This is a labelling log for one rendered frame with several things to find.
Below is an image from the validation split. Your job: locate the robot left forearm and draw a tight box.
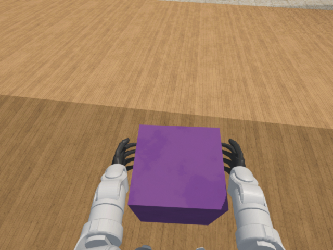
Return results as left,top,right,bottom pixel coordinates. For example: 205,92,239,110
74,164,129,250

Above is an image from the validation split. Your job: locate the right robot hand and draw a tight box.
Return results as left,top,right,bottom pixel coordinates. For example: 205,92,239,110
221,139,246,174

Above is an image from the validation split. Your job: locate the carton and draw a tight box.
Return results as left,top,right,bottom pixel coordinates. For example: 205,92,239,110
128,124,228,225

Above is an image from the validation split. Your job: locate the left robot hand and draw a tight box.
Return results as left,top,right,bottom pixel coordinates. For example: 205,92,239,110
111,138,137,171

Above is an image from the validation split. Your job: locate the robot right forearm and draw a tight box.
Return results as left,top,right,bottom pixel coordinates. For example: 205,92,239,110
227,166,285,250

